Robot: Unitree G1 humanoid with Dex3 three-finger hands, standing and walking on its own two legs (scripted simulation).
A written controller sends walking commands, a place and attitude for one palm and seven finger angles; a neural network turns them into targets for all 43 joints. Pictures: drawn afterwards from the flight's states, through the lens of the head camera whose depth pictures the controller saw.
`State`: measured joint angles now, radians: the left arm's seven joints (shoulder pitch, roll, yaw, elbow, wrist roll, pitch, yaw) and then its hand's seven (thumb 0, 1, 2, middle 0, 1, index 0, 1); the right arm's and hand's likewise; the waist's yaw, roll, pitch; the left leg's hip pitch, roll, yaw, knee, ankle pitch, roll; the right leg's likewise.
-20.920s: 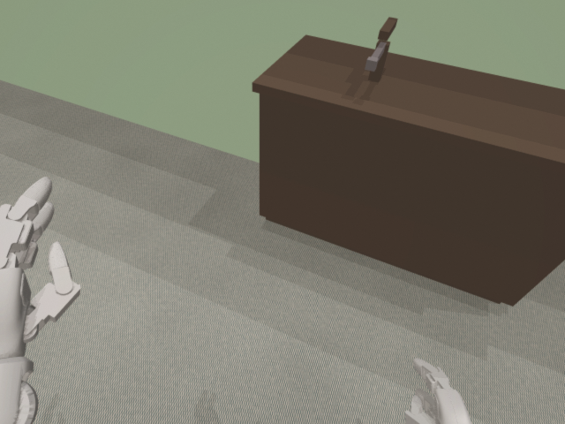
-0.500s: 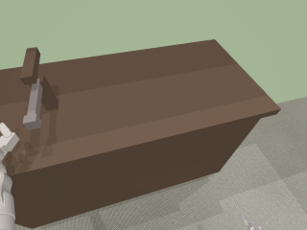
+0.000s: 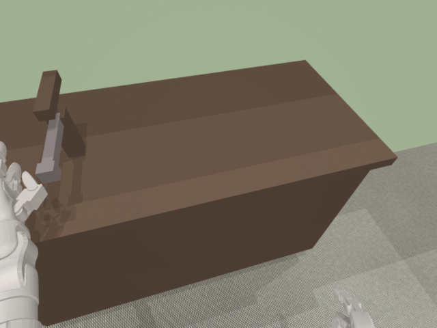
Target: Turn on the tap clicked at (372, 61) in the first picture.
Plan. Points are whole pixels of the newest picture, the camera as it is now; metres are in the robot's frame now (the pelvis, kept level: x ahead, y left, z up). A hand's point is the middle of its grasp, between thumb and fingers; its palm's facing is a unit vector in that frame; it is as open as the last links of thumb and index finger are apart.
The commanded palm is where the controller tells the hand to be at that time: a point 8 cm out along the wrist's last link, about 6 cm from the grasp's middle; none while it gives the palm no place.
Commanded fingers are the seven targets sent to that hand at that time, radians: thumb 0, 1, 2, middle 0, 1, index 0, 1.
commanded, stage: push the lever round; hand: left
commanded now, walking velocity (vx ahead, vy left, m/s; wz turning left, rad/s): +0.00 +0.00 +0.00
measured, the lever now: (48, 172) +0.34 +0.33 +0.10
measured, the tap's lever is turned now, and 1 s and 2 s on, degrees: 0 20 46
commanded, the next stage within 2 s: none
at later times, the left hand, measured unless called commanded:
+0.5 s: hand (56, 187) +0.32 +0.31 +0.09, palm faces +0.60 -0.80 -0.06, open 7.7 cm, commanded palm +0.27 +0.33 +0.09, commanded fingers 0.00 0.90 0.90 -0.15 -0.15 -0.15 -0.15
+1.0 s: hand (84, 179) +0.34 +0.27 +0.09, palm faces +0.67 -0.75 -0.03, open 7.7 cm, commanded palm +0.29 +0.29 +0.09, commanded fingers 0.00 0.90 0.90 -0.15 -0.15 -0.15 -0.15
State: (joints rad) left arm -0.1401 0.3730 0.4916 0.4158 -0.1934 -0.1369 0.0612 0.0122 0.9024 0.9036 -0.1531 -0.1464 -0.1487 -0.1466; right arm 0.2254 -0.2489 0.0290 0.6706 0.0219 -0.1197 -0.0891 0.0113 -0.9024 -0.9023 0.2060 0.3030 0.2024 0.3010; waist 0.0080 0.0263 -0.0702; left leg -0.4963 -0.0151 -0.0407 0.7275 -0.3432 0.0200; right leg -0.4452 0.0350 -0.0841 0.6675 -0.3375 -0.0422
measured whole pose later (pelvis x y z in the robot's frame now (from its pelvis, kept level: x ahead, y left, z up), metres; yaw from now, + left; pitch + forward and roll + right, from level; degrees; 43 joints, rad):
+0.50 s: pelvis +0.00 -0.01 +0.00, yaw +0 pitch +6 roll -1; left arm -0.13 0.30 0.44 0.37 -0.18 -0.16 0.16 0.00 0.93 0.91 -0.15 -0.15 -0.15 -0.15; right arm 0.23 -0.26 0.01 0.69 0.02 -0.11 -0.08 0.01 -0.90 -0.90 0.20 0.30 0.20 0.30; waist 0.01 0.04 -0.07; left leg -0.49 -0.01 -0.05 0.73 -0.34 0.01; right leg -0.44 0.04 -0.09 0.67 -0.34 -0.05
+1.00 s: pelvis +0.00 -0.01 +0.00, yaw +0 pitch +6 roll -1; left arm -0.20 0.19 0.32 0.34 -0.09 -0.13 0.40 0.01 0.93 0.92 -0.15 -0.15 -0.15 -0.15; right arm 0.20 -0.24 0.01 0.70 -0.01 -0.08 -0.06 0.01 -0.90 -0.90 0.20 0.30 0.20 0.30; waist 0.01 0.03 -0.08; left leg -0.49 -0.02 -0.05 0.73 -0.34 0.01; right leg -0.44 0.03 -0.09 0.68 -0.35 -0.05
